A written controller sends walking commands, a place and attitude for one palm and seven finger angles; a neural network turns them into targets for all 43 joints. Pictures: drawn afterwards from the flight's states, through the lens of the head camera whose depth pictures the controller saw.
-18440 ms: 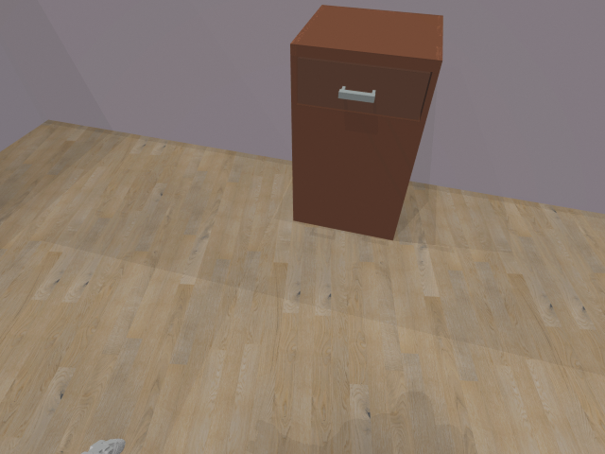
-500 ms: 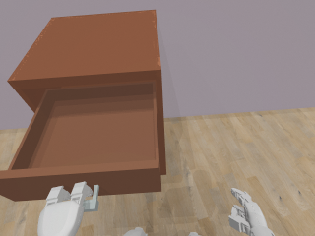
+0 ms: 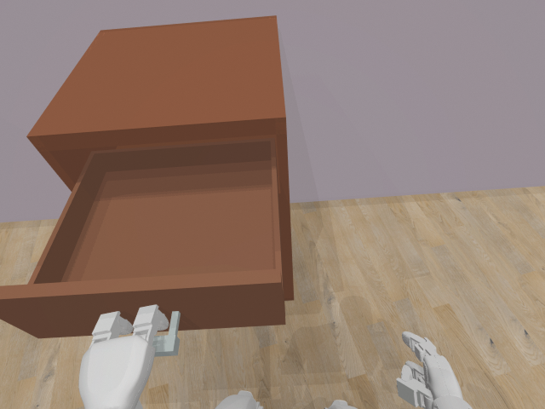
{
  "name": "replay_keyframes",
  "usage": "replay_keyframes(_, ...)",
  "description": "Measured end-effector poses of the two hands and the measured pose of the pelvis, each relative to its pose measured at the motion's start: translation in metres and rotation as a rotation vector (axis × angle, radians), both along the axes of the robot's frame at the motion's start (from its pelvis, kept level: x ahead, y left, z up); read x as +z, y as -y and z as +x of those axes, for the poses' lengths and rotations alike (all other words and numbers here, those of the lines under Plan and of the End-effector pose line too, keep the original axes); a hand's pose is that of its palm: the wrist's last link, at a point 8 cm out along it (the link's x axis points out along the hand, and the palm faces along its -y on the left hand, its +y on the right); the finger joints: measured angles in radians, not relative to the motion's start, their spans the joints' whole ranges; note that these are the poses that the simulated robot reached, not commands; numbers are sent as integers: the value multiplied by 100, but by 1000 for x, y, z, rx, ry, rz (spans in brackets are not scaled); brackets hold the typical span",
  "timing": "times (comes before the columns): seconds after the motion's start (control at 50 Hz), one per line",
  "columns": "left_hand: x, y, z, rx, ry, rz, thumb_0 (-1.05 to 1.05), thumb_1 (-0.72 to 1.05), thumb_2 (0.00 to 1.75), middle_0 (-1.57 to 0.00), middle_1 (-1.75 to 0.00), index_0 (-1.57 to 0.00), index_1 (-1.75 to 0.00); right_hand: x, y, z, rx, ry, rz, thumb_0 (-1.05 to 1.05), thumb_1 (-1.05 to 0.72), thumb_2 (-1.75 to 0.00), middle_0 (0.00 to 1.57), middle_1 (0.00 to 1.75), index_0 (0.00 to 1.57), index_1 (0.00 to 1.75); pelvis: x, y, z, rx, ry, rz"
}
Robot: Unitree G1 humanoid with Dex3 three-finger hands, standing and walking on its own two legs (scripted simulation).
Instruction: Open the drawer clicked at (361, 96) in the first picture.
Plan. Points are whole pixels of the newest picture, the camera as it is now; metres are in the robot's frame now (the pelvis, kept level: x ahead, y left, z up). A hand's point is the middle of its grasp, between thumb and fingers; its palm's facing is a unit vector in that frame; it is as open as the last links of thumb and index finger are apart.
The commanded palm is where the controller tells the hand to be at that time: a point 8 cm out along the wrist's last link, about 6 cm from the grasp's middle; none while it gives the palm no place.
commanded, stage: lift the hand off the handle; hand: left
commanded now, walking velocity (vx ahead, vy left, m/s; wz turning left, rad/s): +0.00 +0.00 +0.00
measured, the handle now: (139, 333) +0.22 +0.23 -0.01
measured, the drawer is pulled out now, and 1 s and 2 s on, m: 0.30 0.30 0.30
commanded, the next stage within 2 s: none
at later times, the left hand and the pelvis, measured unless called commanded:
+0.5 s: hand (128, 364) +0.18 +0.22 +0.00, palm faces -0.01 -0.13 -0.99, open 13.2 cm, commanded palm +0.16 +0.22 +0.07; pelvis +0.01 +0.01 +0.02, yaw -1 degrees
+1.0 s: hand (117, 356) +0.18 +0.22 +0.05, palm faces +0.02 -0.15 -0.99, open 13.5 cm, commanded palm +0.16 +0.21 +0.11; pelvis +0.02 +0.01 +0.03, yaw -2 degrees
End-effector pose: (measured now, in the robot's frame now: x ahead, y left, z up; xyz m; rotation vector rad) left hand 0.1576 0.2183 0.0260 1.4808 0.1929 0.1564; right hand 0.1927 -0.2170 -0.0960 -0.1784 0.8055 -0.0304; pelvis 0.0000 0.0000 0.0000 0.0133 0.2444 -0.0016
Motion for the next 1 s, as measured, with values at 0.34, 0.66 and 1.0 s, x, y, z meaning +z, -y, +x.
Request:
replay_keyframes(0.34,15,-6,2,-40,-22,-30,0,-49,30,-34,-120,-42,-122,26,12,0,-31,49,-36,1,-90,-90,20,30,20,30,14,-4,5,-10,38,-8)
replay_keyframes(0.66,47,-5,1,-9,19,-41,0,-49,30,-32,-120,-41,-122,37,-7,17,12,74,27,1,-90,-90,20,30,20,30,23,-9,14,-17,69,-6)
replay_keyframes(1.0,74,-3,0,-33,37,-61,0,-49,30,-32,-120,-37,-122,54,-11,28,35,105,42,1,-90,-90,20,30,20,30,33,-10,20,-26,105,-7)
